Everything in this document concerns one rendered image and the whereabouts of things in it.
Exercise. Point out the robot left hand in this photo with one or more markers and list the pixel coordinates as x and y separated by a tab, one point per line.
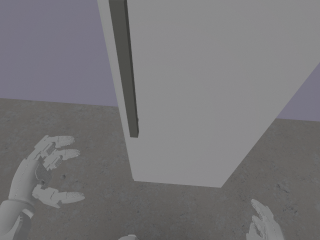
26	185

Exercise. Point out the left robot forearm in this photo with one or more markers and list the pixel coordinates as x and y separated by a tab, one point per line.
15	219

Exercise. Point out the fridge door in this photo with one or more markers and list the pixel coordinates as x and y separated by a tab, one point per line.
210	77

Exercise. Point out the handle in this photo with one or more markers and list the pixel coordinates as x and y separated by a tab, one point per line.
121	30

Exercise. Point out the robot right hand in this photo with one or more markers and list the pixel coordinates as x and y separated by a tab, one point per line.
269	229

